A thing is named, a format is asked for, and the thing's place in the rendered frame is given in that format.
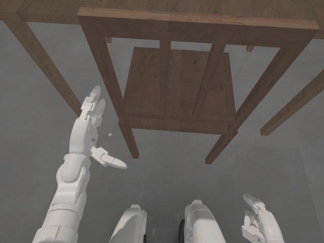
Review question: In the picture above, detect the chair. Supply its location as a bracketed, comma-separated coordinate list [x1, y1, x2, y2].
[77, 7, 320, 165]

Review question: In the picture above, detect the robot left hand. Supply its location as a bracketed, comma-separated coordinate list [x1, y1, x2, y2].
[69, 85, 127, 169]

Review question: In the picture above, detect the robot left forearm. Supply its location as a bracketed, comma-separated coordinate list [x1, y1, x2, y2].
[32, 153, 91, 243]

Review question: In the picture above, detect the robot right hand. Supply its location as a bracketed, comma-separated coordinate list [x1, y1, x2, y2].
[242, 193, 284, 243]

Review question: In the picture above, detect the right robot thigh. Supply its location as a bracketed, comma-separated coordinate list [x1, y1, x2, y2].
[185, 204, 226, 243]

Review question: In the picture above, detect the table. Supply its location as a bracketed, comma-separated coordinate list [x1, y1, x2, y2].
[0, 0, 324, 136]

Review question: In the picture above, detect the left robot thigh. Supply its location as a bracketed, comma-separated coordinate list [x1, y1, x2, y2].
[109, 208, 147, 243]

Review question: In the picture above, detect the robot thigh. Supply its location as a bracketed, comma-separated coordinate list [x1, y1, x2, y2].
[185, 204, 226, 243]
[109, 208, 147, 243]

